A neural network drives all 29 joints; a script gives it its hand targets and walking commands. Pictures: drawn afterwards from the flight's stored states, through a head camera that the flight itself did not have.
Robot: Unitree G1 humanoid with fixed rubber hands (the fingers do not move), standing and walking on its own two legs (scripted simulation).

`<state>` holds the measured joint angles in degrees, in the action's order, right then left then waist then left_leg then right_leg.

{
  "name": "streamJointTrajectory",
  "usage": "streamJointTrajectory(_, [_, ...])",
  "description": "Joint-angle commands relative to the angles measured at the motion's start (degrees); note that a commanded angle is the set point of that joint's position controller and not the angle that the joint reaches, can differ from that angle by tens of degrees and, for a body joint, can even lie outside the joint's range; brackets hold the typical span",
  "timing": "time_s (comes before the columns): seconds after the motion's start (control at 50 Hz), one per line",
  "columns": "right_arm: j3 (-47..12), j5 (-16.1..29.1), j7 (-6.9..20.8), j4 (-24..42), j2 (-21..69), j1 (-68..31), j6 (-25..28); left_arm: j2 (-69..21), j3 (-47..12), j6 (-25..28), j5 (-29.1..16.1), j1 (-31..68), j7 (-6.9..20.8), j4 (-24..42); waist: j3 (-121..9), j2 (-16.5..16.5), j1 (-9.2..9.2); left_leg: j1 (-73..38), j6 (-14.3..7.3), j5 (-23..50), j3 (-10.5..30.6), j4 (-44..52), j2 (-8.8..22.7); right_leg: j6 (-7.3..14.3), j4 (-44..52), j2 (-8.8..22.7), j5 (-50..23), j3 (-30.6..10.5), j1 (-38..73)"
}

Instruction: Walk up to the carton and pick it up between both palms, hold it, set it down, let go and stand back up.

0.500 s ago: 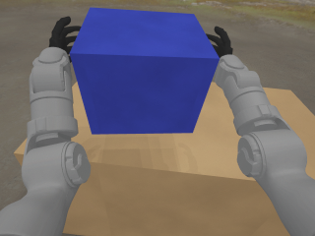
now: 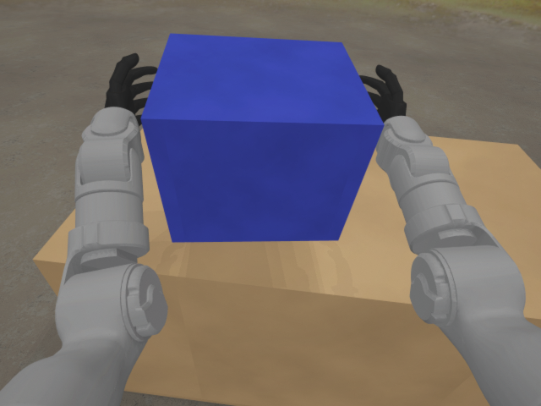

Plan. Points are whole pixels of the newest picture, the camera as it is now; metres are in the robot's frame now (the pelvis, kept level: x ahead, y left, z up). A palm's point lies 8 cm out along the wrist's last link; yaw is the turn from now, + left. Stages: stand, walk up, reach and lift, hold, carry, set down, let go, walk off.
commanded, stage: set down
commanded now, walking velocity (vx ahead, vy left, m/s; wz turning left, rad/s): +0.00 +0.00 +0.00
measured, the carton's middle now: (257, 141) +0.46 +0.00 +0.20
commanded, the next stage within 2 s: none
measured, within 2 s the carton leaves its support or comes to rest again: neither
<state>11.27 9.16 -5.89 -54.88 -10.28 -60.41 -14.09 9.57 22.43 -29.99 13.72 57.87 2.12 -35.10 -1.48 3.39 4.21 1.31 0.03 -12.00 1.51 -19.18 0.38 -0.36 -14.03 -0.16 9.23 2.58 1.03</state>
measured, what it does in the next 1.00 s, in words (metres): stands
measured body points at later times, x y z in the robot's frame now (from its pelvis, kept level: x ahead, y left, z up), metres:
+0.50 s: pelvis +0.00 +0.00 +0.00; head -0.03 +0.04 +0.45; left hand +0.44 +0.19 +0.25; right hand +0.43 -0.18 +0.24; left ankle -0.01 +0.12 -0.75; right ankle -0.01 -0.12 -0.75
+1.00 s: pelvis +0.01 +0.00 +0.00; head +0.00 +0.03 +0.45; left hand +0.46 +0.19 +0.22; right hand +0.44 -0.18 +0.21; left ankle -0.01 +0.12 -0.75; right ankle -0.01 -0.12 -0.75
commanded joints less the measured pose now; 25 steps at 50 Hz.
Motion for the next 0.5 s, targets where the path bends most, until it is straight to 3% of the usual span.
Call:
streamJointTrajectory(0.0, [-7.68,-0.21,5.45,14.01,27.17,-40.42,4.52,-27.99,-17.83,1.99,-6.79,33.93,8.38,0.11,-20.73,-3.29,0.45,-3.83,2.68,21.74,-3.88,0.71,-3.15,-1.65,-0.21,-2.64,-13.55,2.12,5.35])
streamJointTrajectory(0.22, [-1.32,-5.6,7.11,9.92,26.15,-40.9,7.0,-27.65,-17.04,5.1,-6.78,36.55,7.4,-4.06,-23.09,-5.95,0.31,-5.34,3.84,20.9,-4.36,1.16,-2.55,-1.22,-0.14,-2.29,-9.37,3.46,2.29])
streamJointTrajectory(0.48, [0.25,-9.24,8.16,9.3,27.97,-40.16,8.03,-25.96,-13.89,7.71,-5.31,35.86,7.2,-8.1,-25.01,-4.44,-1.07,-2.85,3.51,23.25,-5.14,0.53,-2.86,-1.85,-1.91,-2.25,-15.3,3.07,5.16])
